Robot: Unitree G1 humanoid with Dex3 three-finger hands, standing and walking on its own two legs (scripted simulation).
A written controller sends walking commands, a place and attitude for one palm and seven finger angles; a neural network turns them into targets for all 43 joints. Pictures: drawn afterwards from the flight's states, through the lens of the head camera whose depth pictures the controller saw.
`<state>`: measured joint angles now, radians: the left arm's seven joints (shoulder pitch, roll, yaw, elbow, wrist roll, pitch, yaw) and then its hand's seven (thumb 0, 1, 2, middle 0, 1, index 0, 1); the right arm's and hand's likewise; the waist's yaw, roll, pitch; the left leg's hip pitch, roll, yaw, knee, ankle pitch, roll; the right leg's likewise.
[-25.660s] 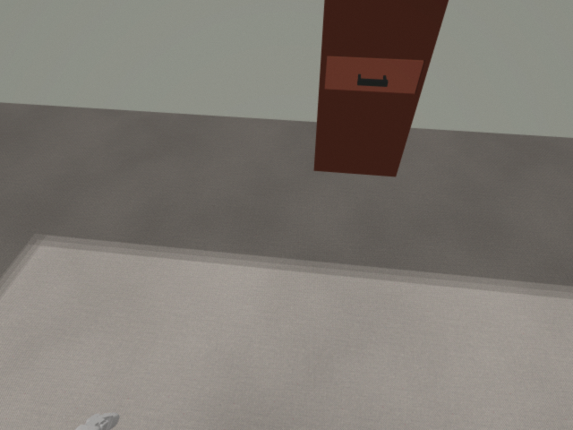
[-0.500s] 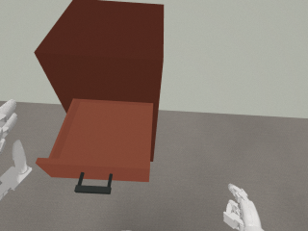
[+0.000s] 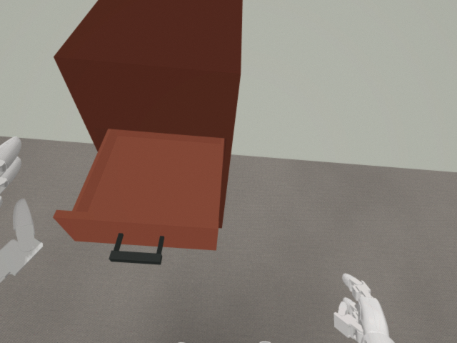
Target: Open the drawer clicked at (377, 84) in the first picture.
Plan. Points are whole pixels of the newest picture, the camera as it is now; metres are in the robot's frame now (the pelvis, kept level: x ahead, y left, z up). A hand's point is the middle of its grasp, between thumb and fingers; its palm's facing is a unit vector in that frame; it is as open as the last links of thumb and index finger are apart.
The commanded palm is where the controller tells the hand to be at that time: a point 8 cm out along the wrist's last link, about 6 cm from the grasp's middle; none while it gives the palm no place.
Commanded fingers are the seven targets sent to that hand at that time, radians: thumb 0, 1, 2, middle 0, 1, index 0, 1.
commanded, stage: step back with the hand held close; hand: left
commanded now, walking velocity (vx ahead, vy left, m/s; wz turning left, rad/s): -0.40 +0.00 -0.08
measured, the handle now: (138, 248) +0.35 +0.23 -0.21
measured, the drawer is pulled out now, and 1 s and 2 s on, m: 0.30 0.30 0.30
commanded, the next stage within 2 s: stop stepping back and stand still in 0.24 s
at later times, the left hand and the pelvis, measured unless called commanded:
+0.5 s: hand out of the picture +0.08 +0.16 +0.17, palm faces +0.23 -0.81 -0.53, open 7.4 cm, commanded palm +0.03 +0.21 +0.19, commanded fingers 0.00 0.90 0.90 -0.20 -0.30 -0.20 -0.30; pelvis -0.12 -0.06 +0.02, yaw -4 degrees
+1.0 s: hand out of the picture +0.01 +0.18 +0.17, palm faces +0.39 -0.82 -0.41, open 7.4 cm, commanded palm -0.05 +0.23 +0.19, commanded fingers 0.00 0.90 0.90 -0.20 -0.30 -0.20 -0.30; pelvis -0.18 -0.05 +0.01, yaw -1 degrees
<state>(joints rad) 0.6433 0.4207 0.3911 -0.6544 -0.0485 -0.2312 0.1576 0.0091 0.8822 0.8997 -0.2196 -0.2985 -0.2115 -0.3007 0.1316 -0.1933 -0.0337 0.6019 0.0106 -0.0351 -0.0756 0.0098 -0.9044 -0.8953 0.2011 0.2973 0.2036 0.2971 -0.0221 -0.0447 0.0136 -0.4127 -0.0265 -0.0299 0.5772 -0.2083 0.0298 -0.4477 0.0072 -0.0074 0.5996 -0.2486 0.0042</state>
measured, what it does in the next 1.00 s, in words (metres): walks backwards: right foot, then left foot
